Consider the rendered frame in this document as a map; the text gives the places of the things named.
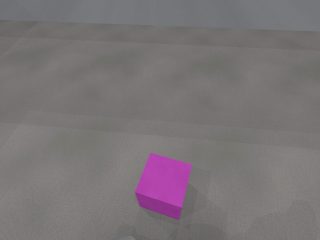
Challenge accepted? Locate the carton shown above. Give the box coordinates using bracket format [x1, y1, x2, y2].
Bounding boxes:
[135, 153, 192, 220]

